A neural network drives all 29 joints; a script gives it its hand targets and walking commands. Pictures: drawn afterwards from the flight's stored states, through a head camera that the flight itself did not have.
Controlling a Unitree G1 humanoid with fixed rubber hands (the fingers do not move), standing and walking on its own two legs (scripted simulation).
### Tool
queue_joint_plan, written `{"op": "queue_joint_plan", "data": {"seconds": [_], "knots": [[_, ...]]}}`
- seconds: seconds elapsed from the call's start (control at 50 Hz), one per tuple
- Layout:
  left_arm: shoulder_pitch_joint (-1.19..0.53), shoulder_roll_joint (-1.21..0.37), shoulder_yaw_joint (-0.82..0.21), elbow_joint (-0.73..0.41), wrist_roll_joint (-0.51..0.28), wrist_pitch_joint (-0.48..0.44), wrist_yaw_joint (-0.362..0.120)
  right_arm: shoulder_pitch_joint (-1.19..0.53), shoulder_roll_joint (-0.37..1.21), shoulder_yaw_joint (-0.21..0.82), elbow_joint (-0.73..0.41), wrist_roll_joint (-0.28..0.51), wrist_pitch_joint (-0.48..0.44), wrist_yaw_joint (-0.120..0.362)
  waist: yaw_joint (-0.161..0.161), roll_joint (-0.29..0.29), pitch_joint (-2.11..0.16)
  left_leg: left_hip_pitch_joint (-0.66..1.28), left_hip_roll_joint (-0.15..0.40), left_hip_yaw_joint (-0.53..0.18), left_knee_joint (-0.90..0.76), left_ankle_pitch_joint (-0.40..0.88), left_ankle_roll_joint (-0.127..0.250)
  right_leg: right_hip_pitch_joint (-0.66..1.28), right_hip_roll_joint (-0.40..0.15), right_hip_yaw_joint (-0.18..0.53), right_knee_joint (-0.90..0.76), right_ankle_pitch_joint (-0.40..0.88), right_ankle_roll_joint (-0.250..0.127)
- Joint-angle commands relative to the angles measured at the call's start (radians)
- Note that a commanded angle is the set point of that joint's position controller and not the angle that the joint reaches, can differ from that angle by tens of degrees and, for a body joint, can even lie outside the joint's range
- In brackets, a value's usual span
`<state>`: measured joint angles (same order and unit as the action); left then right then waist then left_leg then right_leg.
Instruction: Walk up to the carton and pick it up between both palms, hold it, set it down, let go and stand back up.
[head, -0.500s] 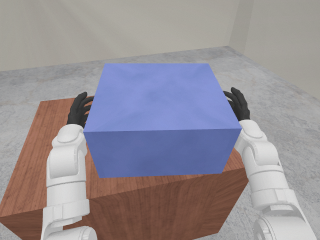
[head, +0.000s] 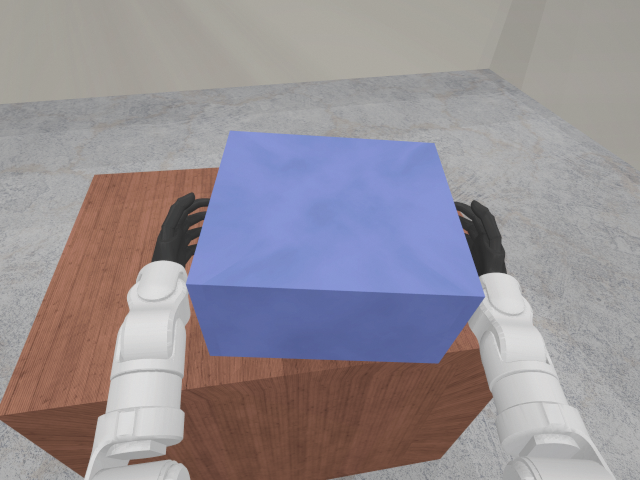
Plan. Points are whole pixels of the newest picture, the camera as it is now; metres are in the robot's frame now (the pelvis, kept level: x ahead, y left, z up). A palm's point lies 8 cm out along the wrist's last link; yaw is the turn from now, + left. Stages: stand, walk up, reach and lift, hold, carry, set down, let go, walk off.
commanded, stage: set down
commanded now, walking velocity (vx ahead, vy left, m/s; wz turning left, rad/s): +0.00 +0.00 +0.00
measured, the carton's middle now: (329, 242) +0.41 +0.01 +0.10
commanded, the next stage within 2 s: none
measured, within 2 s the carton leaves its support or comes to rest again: neither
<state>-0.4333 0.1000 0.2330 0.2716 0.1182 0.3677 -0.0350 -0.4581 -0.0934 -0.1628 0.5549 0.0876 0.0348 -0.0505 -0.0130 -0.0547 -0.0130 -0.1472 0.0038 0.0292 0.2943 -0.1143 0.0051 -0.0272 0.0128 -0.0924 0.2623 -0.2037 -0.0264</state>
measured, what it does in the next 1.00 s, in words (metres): stands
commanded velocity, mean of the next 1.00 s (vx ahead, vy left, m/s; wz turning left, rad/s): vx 0.00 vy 0.00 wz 0.00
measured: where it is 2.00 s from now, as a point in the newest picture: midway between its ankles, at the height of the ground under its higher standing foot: outside the picture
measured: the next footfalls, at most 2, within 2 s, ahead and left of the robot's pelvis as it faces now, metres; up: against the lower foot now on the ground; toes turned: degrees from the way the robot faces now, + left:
none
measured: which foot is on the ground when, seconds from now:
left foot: down 0.00-1.00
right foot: down 0.00-1.00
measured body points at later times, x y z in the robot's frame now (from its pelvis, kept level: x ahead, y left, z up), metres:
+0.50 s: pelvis +0.01 -0.01 +0.00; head +0.01 +0.00 +0.45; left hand +0.37 +0.21 +0.10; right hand +0.39 -0.18 +0.10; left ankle +0.03 +0.11 -0.75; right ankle -0.04 -0.09 -0.75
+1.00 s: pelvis +0.00 -0.01 +0.00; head +0.02 +0.01 +0.45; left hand +0.40 +0.21 +0.07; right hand +0.40 -0.18 +0.08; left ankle +0.03 +0.11 -0.75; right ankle -0.04 -0.09 -0.75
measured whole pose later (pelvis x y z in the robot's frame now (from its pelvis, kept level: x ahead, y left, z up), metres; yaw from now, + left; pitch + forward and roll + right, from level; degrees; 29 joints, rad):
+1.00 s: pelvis +0.00 -0.01 +0.00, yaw -1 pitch +4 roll +0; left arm -0.65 0.11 0.35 0.80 0.17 0.05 -0.07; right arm -0.62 -0.04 -0.41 0.86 -0.16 -0.14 -0.01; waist 0.06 -0.06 -0.04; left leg -0.25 0.02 0.05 0.27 -0.09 -0.01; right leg -0.16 0.03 -0.07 0.26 -0.19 -0.04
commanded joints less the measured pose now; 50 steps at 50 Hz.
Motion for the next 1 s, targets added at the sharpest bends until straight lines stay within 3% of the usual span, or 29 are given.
{"op": "queue_joint_plan", "data": {"seconds": [0.0, 0.02, 0.12, 0.14, 0.18, 0.24, 0.3, 0.42, 0.48, 0.54, 0.62, 0.68, 0.72, 0.76, 0.82, 0.88, 0.9, 0.98], "knots": [[-0.628, -0.48, -0.471, -0.237, -0.073, -0.078, -0.107, -0.75, 0.454, 0.458, -0.338, 0.034, -0.097, 0.089, -0.004, 0.074, -0.507, 0.327, -0.022, -0.01, 0.052, 0.415, -0.031, 0.021, 0.011, 0.015, 0.007, 0.486, 0.074], [-0.608, -0.488, -0.452, -0.229, -0.069, -0.073, -0.109, -0.755, 0.465, 0.47, -0.383, 0.015, -0.096, 0.089, 0.025, 0.062, -0.522, 0.3, -0.014, -0.009, 0.047, 0.439, -0.041, 0.062, 0.018, 0.018, 0.016, 0.505, 0.073], [-0.586, -0.481, -0.433, -0.255, -0.05, -0.067, -0.101, -0.717, 0.466, 0.488, -0.359, 0.037, -0.081, 0.085, 0.04, 0.09, -0.504, 0.29, -0.022, -0.003, 0.064, 0.522, -0.055, 0.073, 0.022, 0.022, 0.032, 0.583, 0.076], [-0.579, -0.478, -0.433, -0.253, -0.055, -0.067, -0.103, -0.707, 0.455, 0.482, -0.346, 0.045, -0.079, 0.085, 0.025, 0.085, -0.505, 0.3, -0.019, -0.001, 0.061, 0.516, -0.051, 0.075, 0.02, 0.028, 0.03, 0.581, 0.077], [-0.57, -0.465, -0.409, -0.254, -0.044, -0.063, -0.111, -0.675, 0.448, 0.456, -0.302, 0.023, -0.071, 0.087, 0.027, 0.084, -0.446, 0.251, -0.022, 0.004, 0.048, 0.463, -0.048, 0.081, 0.017, 0.029, 0.03, 0.549, 0.074], [-0.562, -0.443, -0.347, -0.141, -0.011, -0.054, -0.136, -0.701, 0.449, 0.4, -0.251, -0.021, -0.07, 0.091, 0.031, 0.059, -0.38, 0.194, -0.018, 0.016, 0.014, 0.35, -0.03, 0.079, 0.004, 0.026, 0.018, 0.48, 0.089], [-0.604, -0.442, -0.32, -0.097, -0.011, -0.08, -0.147, -0.719, 0.455, 0.371, -0.216, -0.05, -0.089, 0.094, 0.033, 0.051, -0.394, 0.158, -0.019, 0.022, -0.002, 0.306, -0.024, 0.107, -0.007, 0.03, 0.032, 0.495, 0.095], [-0.716, -0.509, -0.421, -0.117, -0.068, -0.193, -0.108, -0.795, 0.505, 0.373, -0.284, -0.079, -0.178, 0.092, 0.022, 0.084, -0.601, 0.243, -0.019, 0.016, 0.075, 0.518, -0.058, 0.096, 0.006, 0.017, 0.062, 0.674, 0.086], [-0.747, -0.505, -0.415, -0.065, -0.066, -0.23, -0.1, -0.783, 0.509, 0.351, -0.218, -0.108, -0.186, 0.096, 0.013, 0.073, -0.622, 0.224, -0.016, 0.015, 0.064, 0.482, -0.051, 0.089, 0.006, 0.018, 0.056, 0.631, 0.087], [-0.751, -0.48, -0.346, 0.048, -0.018, -0.24, -0.111, -0.78, 0.504, 0.293, -0.124, -0.158, -0.18, 0.104, 0.027, 0.052, -0.542, 0.147, -0.014, 0.028, 0.024, 0.348, -0.035, 0.11, -0.015, 0.022, 0.049, 0.554, 0.096], [-0.77, -0.47, -0.272, 0.159, -0.004, -0.259, -0.134, -0.814, 0.526, 0.256, -0.074, -0.186, -0.19, 0.102, 0.043, 0.005, -0.504, 0.055, -0.018, 0.044, -0.011, 0.267, -0.01, 0.191, -0.031, 0.04, 0.059, 0.587, 0.111], [-0.787, -0.47, -0.24, 0.203, 0.018, -0.281, -0.138, -0.825, 0.544, 0.246, -0.03, -0.192, -0.204, 0.109, 0.066, 0.031, -0.532, 0.039, -0.013, 0.056, -0.023, 0.28, -0.008, 0.226, -0.039, 0.047, 0.067, 0.615, 0.111], [-0.822, -0.466, -0.216, 0.255, 0.025, -0.301, -0.136, -0.842, 0.532, 0.198, 0.015, -0.213, -0.213, 0.121, 0.064, 0.042, -0.493, 0.04, -0.011, 0.057, -0.034, 0.251, -0.014, 0.186, -0.04, 0.039, 0.048, 0.518, 0.099], [-0.841, -0.467, -0.202, 0.282, 0.028, -0.324, -0.128, -0.863, 0.534, 0.179, 0.021, -0.225, -0.228, 0.134, 0.087, 0.041, -0.515, 0.06, -0.004, 0.058, -0.029, 0.278, -0.014, 0.156, -0.037, 0.035, 0.044, 0.488, 0.093], [-0.862, -0.476, -0.217, 0.294, 0.023, -0.354, -0.111, -0.877, 0.537, 0.167, 0.014, -0.238, -0.251, 0.146, 0.088, 0.067, -0.594, 0.098, 0.002, 0.068, -0.011, 0.329, -0.024, 0.133, -0.033, 0.027, 0.04, 0.493, 0.084], [-0.902, -0.477, -0.209, 0.308, 0.039, -0.387, -0.095, -0.862, 0.529, 0.128, 0.079, -0.262, -0.263, 0.153, 0.082, 0.1, -0.599, 0.13, 0.01, 0.071, 0.003, 0.358, -0.035, 0.096, -0.028, 0.024, 0.034, 0.469, 0.071], [-0.903, -0.471, -0.199, 0.32, 0.032, -0.397, -0.093, -0.865, 0.526, 0.122, 0.094, -0.267, -0.267, 0.157, 0.081, 0.082, -0.615, 0.129, 0.009, 0.065, 0.002, 0.36, -0.034, 0.077, -0.027, 0.024, 0.029, 0.449, 0.07], [-0.921, -0.471, -0.196, 0.342, 0.03, -0.424, -0.077, -0.842, 0.533, 0.092, 0.146, -0.285, -0.272, 0.166, 0.082, 0.098, -0.617, 0.166, 0.014, 0.065, 0.016, 0.389, -0.045, 0.018, -0.024, 0.017, 0.017, 0.42, 0.062]]}}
